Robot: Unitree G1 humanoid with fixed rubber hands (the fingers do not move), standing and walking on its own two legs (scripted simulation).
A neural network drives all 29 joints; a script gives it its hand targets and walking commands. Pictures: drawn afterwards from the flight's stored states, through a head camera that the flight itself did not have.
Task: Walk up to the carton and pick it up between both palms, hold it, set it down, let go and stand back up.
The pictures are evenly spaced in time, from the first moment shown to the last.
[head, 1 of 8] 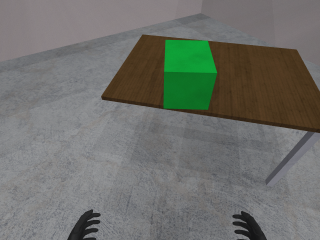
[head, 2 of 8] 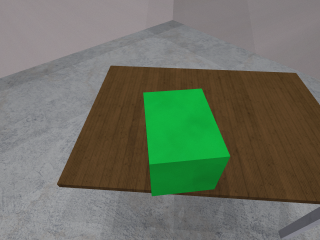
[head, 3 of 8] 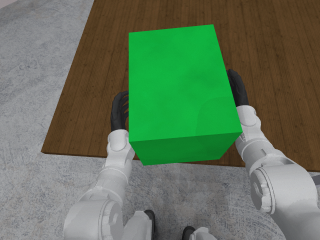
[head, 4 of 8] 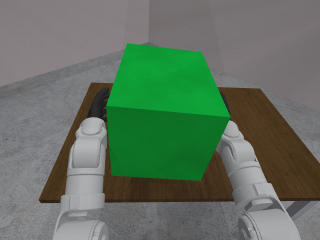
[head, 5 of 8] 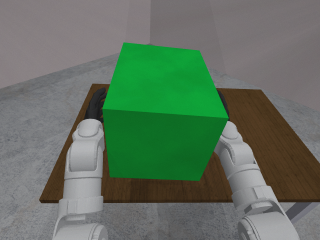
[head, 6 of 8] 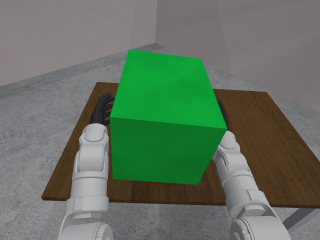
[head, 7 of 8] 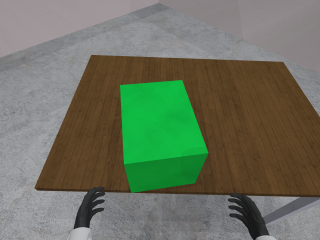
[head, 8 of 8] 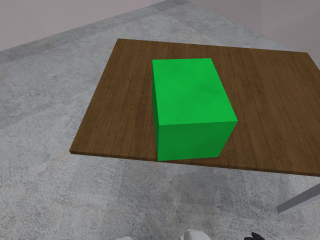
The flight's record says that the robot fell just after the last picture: no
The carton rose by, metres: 0.25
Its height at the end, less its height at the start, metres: +0.00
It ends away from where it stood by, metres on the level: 0.02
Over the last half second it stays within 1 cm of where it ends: yes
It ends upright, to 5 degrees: yes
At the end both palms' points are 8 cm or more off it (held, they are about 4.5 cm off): yes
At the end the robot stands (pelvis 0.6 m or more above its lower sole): yes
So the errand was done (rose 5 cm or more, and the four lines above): yes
